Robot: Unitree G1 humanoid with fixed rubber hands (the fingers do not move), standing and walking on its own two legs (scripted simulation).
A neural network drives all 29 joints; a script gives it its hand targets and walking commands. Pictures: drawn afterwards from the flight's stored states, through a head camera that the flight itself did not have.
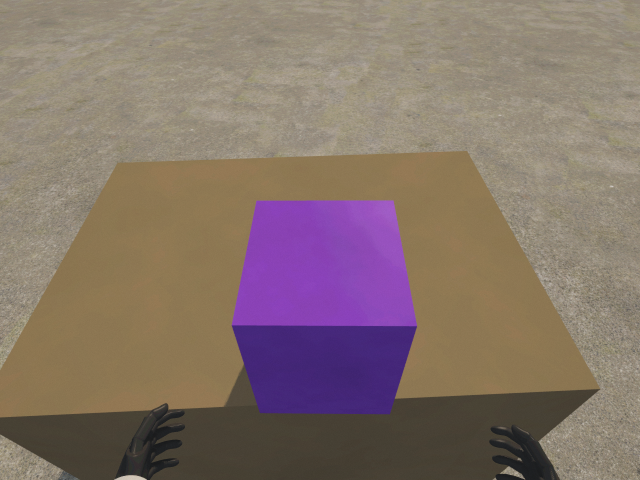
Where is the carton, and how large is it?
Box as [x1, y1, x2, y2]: [232, 200, 416, 413]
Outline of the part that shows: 393,200 256,201 232,321 232,327 260,412 389,413 416,327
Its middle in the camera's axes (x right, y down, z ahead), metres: +0.01 +0.11 +0.58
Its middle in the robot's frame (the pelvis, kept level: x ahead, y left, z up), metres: +0.37 +0.05 -0.02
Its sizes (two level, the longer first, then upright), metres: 0.210 0.200 0.250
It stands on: a pedestal, 0.64 m high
